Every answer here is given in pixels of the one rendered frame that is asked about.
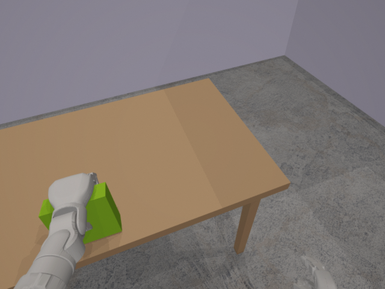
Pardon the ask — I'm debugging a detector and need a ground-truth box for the left robot forearm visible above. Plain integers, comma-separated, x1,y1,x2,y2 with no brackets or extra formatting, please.
13,203,87,289

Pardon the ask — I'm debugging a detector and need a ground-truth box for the sponge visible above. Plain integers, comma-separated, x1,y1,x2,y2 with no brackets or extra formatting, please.
38,182,122,244

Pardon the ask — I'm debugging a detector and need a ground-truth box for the right robot hand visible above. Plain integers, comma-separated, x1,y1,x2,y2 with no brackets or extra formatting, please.
294,255,337,289

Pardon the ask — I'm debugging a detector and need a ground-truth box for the left robot hand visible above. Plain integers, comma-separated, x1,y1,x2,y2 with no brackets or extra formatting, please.
48,172,99,231

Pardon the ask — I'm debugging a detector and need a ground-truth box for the table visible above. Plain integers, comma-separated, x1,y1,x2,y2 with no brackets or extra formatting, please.
0,78,291,289

